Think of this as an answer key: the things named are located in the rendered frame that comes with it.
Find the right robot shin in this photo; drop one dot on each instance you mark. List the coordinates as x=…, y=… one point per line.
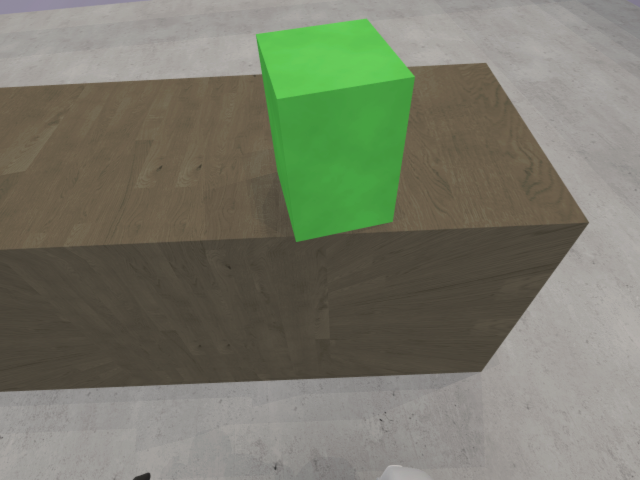
x=391, y=466

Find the pedestal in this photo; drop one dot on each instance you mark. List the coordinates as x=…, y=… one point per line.
x=145, y=239

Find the carton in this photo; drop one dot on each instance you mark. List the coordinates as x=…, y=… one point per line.
x=338, y=100

